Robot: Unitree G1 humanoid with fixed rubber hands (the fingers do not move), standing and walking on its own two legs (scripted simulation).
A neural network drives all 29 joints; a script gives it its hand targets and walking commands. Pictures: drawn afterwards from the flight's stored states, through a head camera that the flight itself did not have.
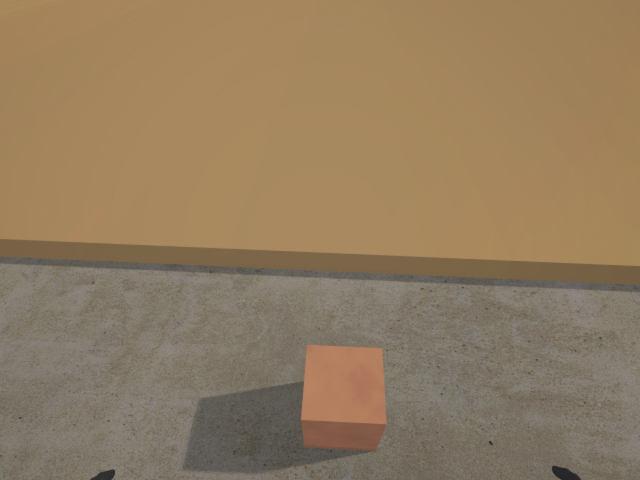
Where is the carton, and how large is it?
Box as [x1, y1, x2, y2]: [301, 345, 386, 450]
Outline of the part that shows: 307,345 301,413 304,446 375,450 386,424 381,348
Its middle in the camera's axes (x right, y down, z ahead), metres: +0.06 +0.45 +1.11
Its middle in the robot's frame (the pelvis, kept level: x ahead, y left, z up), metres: +0.46 -0.04 -0.66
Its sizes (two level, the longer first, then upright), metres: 0.210 0.200 0.250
